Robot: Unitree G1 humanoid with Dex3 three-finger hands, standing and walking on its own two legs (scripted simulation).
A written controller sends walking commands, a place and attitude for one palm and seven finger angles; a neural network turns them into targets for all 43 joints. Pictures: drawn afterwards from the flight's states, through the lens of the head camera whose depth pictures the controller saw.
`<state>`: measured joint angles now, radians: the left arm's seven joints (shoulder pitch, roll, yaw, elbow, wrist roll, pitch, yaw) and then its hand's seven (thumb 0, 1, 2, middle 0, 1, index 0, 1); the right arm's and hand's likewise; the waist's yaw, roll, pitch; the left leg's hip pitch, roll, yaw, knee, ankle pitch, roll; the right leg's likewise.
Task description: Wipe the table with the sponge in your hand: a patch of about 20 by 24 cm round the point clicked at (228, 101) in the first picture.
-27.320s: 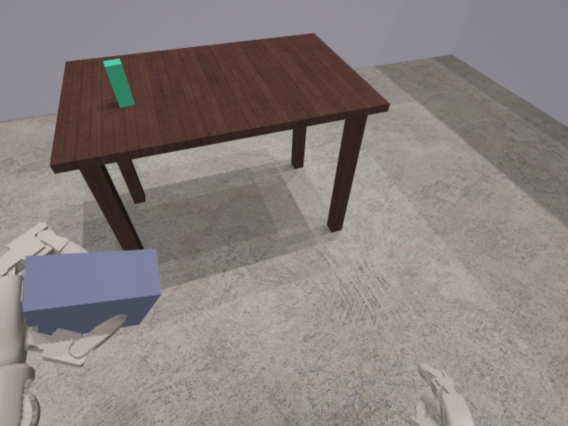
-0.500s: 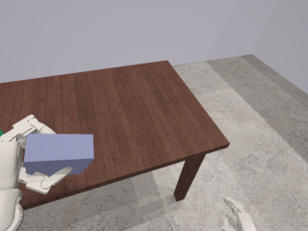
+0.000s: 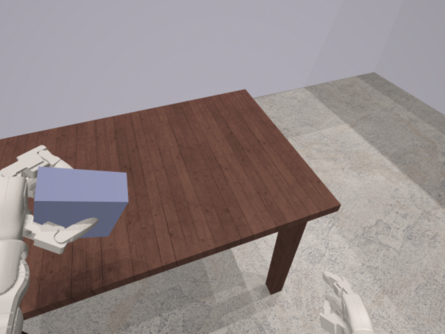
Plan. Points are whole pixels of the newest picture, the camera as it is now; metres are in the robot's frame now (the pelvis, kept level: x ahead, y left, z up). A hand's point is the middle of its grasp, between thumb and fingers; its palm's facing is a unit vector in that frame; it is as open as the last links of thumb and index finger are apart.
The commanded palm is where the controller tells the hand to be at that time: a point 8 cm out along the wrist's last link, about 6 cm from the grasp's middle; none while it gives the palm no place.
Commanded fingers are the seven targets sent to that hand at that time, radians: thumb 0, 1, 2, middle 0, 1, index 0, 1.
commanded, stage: turn the palm down, sponge in hand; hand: left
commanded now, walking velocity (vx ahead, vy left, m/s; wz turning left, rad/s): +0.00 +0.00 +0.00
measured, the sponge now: (91, 207) +0.26 +0.23 +0.15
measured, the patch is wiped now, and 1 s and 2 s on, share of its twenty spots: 0.00 0.00 0.00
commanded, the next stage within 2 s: move the sponge above the wiping area in 1.98 s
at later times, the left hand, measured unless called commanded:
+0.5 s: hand (91, 233) +0.23 +0.23 +0.12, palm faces +0.20 -0.57 -0.80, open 9.4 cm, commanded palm +0.18 +0.26 +0.17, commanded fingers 0.00 0.10 1.30 -1.20 -1.60 -1.20 -1.60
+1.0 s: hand (96, 241) +0.22 +0.22 +0.11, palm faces +0.18 -0.34 -0.92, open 9.4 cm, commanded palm +0.19 +0.25 +0.16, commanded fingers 0.00 0.10 1.30 -1.20 -1.60 -1.20 -1.60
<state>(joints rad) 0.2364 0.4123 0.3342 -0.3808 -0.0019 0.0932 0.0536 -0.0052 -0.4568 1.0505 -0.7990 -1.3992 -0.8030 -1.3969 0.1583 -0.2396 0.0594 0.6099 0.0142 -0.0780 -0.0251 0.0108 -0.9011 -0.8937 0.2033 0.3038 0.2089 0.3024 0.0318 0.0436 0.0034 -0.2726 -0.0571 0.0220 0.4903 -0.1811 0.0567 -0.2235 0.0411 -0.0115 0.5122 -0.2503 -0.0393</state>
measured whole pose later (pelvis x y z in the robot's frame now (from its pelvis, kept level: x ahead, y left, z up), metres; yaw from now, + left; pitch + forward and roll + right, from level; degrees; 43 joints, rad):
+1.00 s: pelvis +0.01 -0.04 -0.01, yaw +0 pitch +0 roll +0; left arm 0.41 0.56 0.13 -0.38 0.53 0.11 0.12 0.00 -0.46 1.05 -0.81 -1.39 -0.81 -1.39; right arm 0.14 -0.26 0.02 0.59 0.02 0.01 -0.13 0.01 -0.90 -0.89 0.20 0.30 0.21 0.30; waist 0.07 0.07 -0.04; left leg -0.38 -0.01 0.00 0.66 -0.29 0.01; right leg -0.32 0.09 -0.04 0.66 -0.34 -0.10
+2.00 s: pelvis +0.02 -0.01 +0.01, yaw +1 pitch -3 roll -1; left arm 0.16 0.50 0.01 -0.16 0.88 0.35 0.06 0.00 -0.46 1.05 -0.81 -1.40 -0.81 -1.40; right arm 0.02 -0.25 0.04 0.68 0.03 0.08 -0.04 0.01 -0.90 -0.89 0.20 0.30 0.21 0.30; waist 0.13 0.11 0.00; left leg -0.20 -0.05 0.00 0.45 -0.19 0.05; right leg -0.13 0.06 -0.02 0.43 -0.24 -0.06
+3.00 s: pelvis +0.03 -0.02 +0.00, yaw +1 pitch -1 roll +0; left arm 0.05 0.47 -0.04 0.14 0.89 0.31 0.02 0.00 -0.46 1.05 -0.81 -1.40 -0.81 -1.40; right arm 0.06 -0.27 0.01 0.69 0.05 0.07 -0.06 0.01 -0.90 -0.89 0.20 0.30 0.21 0.30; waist 0.08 0.10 -0.02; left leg -0.25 -0.04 0.00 0.47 -0.21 0.04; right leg -0.18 0.07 -0.02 0.45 -0.26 -0.07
